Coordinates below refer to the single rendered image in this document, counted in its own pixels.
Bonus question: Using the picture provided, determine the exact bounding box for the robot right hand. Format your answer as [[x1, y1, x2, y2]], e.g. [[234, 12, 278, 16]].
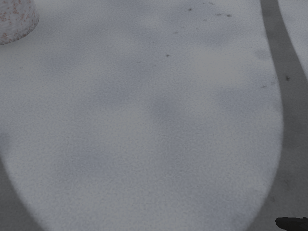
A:
[[275, 217, 308, 231]]

